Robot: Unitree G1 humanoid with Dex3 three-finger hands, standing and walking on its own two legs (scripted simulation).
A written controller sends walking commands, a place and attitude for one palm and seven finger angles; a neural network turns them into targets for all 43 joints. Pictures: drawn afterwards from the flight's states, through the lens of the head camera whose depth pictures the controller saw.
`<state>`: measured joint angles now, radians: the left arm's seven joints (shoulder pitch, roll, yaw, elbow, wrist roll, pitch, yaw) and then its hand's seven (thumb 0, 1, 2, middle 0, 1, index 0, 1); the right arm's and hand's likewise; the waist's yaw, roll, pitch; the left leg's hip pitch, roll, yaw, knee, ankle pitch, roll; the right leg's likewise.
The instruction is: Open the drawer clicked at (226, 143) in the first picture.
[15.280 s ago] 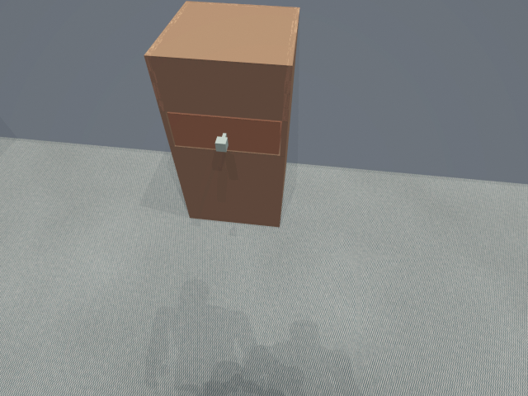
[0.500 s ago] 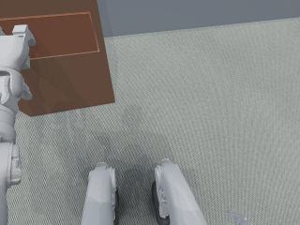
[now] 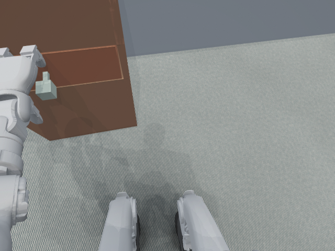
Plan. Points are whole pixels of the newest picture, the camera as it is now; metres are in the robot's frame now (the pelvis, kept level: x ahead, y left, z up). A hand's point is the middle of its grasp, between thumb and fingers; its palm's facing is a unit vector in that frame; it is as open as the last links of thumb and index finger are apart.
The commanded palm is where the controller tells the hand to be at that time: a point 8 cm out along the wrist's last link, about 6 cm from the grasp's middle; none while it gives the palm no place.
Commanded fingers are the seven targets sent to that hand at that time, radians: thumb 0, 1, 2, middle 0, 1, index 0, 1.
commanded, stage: lift the fingers back up to retry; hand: left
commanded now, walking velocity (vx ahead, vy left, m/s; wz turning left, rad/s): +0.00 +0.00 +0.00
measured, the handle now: (46, 84) +0.54 +0.30 -0.08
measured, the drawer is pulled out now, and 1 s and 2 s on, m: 0.00 0.00 0.00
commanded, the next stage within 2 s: re-aim the fingers above the handle in 0.32 s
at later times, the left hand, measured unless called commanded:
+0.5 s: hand (26, 88) +0.49 +0.31 -0.01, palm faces -0.03 -0.03 -1.00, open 13.8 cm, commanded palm +0.48 +0.28 +0.04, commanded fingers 0.00 -0.50 0.30 -0.30 -1.20 -0.30 -1.20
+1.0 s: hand (28, 87) +0.49 +0.31 -0.02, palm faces -0.05 +0.00 -1.00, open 13.8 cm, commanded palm +0.49 +0.29 +0.04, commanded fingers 0.00 -0.50 0.30 -0.30 -1.20 -0.30 -1.20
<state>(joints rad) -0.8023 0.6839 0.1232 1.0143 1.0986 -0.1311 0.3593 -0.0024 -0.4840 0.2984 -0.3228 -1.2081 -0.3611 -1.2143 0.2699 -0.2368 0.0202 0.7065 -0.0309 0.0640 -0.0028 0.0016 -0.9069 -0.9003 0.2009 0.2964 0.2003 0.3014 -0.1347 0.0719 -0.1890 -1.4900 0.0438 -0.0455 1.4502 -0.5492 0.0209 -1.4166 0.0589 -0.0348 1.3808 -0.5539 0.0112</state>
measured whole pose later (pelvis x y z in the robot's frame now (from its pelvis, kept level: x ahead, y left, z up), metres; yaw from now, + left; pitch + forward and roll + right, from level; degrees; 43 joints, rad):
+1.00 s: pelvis +0.00 +0.00 +0.02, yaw +0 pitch +32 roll -5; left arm -0.80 0.65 0.13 1.11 1.14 -0.14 0.46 0.00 -0.48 0.30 -0.33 -1.22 -0.33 -1.21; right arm 0.27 -0.27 0.00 0.71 -0.05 0.09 0.01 0.00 -0.91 -0.90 0.20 0.30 0.20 0.30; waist -0.14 0.07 -0.18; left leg -1.42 0.04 -0.03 1.37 -0.53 0.02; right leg -1.35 0.06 -0.02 1.31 -0.53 0.01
